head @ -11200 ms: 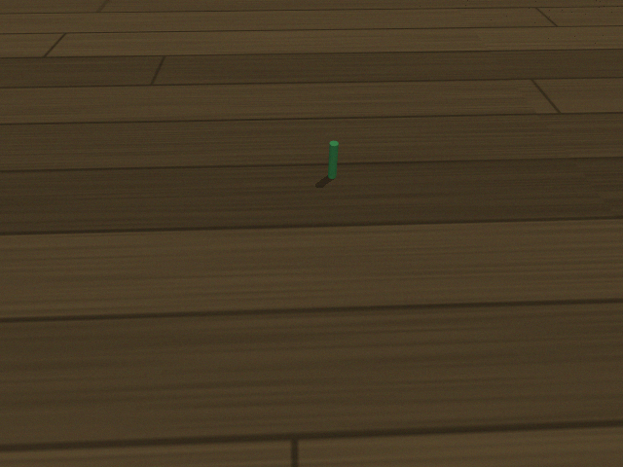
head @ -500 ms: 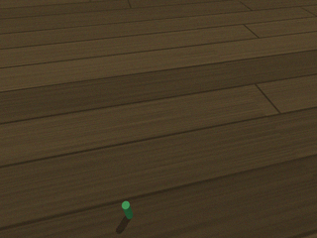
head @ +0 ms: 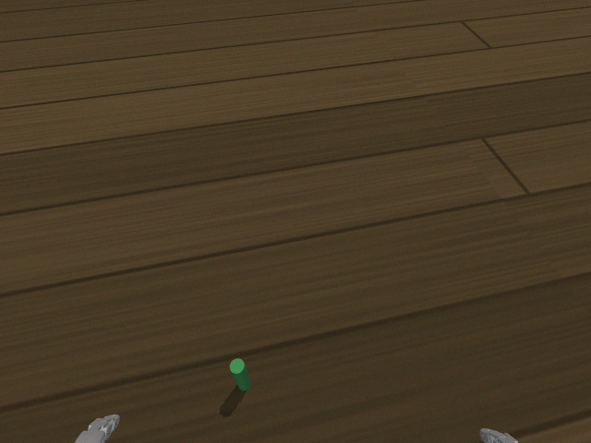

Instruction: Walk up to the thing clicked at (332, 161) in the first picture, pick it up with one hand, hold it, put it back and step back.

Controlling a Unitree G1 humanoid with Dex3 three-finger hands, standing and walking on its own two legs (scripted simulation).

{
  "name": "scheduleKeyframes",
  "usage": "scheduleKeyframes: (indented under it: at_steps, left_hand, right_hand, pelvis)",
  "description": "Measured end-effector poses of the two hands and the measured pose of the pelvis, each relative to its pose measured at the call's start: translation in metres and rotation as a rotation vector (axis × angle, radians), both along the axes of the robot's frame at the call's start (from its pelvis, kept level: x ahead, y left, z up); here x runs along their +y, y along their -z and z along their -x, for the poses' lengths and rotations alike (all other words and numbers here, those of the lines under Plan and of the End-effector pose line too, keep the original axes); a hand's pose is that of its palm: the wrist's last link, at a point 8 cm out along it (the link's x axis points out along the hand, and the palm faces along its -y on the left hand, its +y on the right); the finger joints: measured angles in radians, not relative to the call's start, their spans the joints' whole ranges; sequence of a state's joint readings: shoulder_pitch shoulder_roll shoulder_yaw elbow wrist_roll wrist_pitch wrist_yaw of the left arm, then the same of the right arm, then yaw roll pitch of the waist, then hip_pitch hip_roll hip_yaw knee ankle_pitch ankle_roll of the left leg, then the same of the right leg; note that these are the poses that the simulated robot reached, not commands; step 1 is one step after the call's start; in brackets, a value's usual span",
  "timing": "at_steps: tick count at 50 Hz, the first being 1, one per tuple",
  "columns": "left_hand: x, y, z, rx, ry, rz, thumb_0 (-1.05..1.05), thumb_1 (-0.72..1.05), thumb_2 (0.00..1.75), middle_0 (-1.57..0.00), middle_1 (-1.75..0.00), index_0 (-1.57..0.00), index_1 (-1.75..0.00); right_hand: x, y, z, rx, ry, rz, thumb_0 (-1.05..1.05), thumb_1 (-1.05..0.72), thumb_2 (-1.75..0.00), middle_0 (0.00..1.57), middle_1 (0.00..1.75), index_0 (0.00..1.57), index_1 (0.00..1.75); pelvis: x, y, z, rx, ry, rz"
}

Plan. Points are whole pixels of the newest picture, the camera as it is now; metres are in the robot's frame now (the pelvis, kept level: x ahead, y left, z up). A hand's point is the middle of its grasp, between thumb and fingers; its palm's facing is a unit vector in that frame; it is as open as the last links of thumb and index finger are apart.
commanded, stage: go down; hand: left
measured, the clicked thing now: (241, 375) +0.38 +0.17 -0.68
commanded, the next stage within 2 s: none
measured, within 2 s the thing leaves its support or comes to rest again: neither
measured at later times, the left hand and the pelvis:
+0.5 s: hand (129, 442) +0.15 +0.27 -0.18, palm faces +0.04 -0.94 -0.33, open 16.8 cm; pelvis +0.00 +0.01 -0.05, yaw -2 degrees
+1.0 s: hand out of the picture +0.15 +0.28 -0.20, palm faces +0.05 -0.95 -0.31, open 17.5 cm; pelvis -0.01 +0.01 -0.09, yaw -1 degrees
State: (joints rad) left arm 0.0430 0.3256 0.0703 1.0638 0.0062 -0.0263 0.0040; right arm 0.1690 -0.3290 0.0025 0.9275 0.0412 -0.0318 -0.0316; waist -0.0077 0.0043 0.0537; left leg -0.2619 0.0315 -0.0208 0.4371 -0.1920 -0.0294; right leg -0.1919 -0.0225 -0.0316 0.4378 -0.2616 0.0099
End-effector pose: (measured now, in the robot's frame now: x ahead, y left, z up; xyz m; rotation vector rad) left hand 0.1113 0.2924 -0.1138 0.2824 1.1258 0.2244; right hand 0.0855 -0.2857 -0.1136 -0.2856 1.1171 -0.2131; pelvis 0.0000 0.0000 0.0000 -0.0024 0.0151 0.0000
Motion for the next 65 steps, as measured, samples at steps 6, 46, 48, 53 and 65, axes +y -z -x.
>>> scheduleKeyframes:
  at_steps: [6, 46, 48, 53, 65]
  left_hand:
    - [0.005, 0.007, -0.040, -0.050, 0.029, 0.003, 0.01, 0.50, 0.50, -0.09, -0.12, -0.08, -0.12]
    - [0.030, 0.047, -0.021, -0.069, 0.010, 0.014, 0.00, -0.57, 0.05, -0.08, -0.07, -0.07, -0.07]
    - [0.030, 0.049, -0.021, -0.075, 0.011, 0.016, 0.00, -0.57, 0.05, -0.08, -0.06, -0.07, -0.07]
    - [0.033, 0.054, -0.021, -0.095, 0.009, 0.019, 0.00, -0.54, 0.06, -0.07, -0.05, -0.06, -0.06]
    - [0.060, 0.103, -0.063, -0.304, 0.036, 0.067, -0.01, -0.53, 0.07, -0.07, -0.06, -0.06, -0.07]
  right_hand:
    - [0.020, 0.006, 0.002, -0.060, 0.016, -0.038, 0.01, -0.93, -0.91, 0.20, 0.30, 0.20, 0.29]
    - [0.048, 0.041, -0.053, -0.361, -0.042, 0.030, 0.01, -0.86, -0.89, 0.20, 0.30, 0.21, 0.30]
    - [0.048, 0.044, -0.051, -0.357, -0.040, 0.030, 0.01, -0.86, -0.89, 0.20, 0.30, 0.21, 0.30]
    - [0.047, 0.052, -0.046, -0.346, -0.039, 0.033, 0.01, -0.88, -0.90, 0.20, 0.30, 0.21, 0.30]
    - [0.034, 0.097, -0.040, -0.328, -0.110, 0.076, 0.01, -0.91, -0.90, 0.20, 0.30, 0.21, 0.30]
  pelvis:
    - [-0.001, 0.011, 0.007, 0.071, 0.018, 0.000]
    - [0.011, 0.086, 0.005, 0.267, 0.015, 0.041]
    - [0.012, 0.088, 0.006, 0.274, 0.016, 0.042]
    - [0.012, 0.095, 0.008, 0.290, 0.017, 0.044]
    - [0.011, 0.143, 0.028, 0.391, 0.024, 0.039]
